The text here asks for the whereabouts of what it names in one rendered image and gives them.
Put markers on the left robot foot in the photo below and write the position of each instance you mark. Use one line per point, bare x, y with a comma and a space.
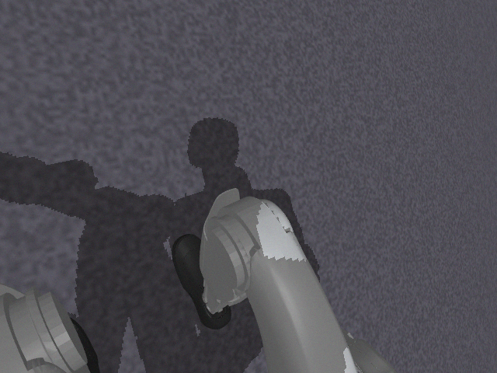
89, 350

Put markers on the right robot foot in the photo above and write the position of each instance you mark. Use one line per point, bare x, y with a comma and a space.
186, 259

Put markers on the right robot hand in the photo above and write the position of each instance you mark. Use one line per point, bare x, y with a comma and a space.
366, 358

